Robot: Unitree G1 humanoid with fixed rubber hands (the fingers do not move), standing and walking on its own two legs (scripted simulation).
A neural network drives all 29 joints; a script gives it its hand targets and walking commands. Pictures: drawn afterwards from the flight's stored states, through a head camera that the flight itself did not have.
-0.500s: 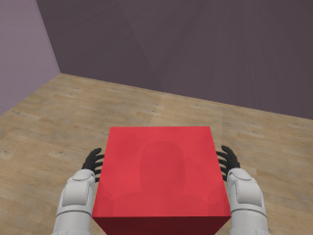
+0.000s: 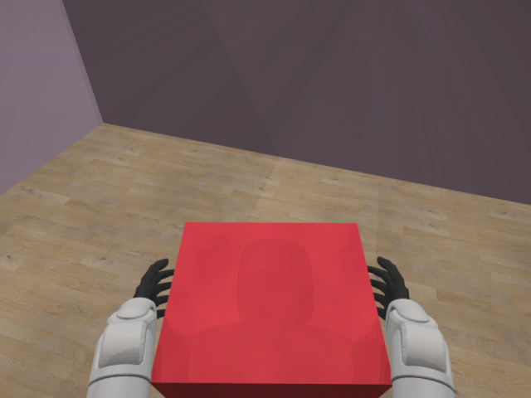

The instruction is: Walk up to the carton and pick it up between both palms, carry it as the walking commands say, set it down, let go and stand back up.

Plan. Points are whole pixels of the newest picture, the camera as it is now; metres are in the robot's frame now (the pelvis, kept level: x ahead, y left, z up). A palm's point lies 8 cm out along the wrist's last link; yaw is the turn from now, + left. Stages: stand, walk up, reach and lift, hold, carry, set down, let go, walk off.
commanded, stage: reach and lift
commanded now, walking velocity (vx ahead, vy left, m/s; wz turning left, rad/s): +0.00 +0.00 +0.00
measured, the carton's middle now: (270, 319) +0.28 -0.01 -0.03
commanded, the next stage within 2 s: hold in 0.12 s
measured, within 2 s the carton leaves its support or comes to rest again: neither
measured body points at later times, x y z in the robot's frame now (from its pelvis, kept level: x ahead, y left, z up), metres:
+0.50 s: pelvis +0.00 +0.00 +0.00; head -0.03 +0.00 +0.45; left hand +0.28 +0.19 +0.02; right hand +0.28 -0.19 +0.03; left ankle +0.00 +0.12 -0.75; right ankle +0.01 -0.12 -0.75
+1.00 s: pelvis -0.01 +0.00 +0.00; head -0.03 +0.00 +0.45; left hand +0.28 +0.19 +0.02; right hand +0.28 -0.19 +0.03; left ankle +0.00 +0.12 -0.75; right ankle +0.01 -0.12 -0.75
